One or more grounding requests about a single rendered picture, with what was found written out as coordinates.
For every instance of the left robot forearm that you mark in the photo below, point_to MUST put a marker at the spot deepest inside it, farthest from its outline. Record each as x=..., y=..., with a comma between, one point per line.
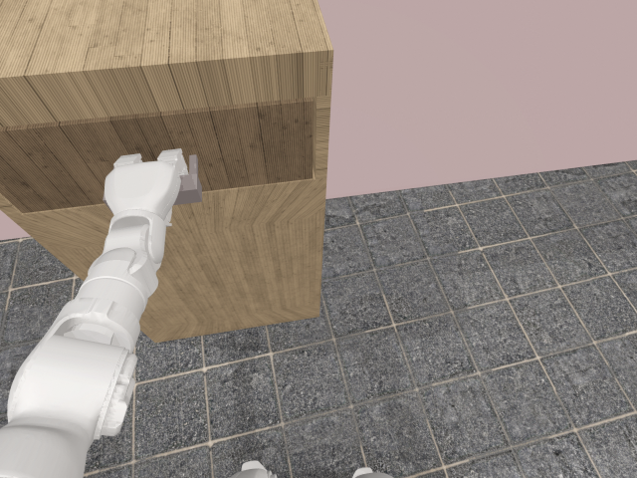
x=112, y=298

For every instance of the left robot hand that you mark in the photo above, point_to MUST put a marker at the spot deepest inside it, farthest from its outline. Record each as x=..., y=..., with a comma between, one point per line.
x=151, y=186

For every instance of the left robot upper arm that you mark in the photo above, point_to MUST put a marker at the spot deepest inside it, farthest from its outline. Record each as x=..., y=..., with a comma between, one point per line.
x=75, y=392

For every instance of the drawer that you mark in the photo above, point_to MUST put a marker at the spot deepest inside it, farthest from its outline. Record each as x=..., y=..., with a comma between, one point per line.
x=64, y=164

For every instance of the cabinet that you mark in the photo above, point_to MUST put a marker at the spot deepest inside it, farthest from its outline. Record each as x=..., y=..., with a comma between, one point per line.
x=244, y=257

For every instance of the handle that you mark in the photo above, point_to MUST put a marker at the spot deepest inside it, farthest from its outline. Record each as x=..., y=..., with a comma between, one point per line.
x=190, y=188

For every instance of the robot left shin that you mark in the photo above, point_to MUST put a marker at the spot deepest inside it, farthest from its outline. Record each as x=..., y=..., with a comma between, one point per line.
x=252, y=465

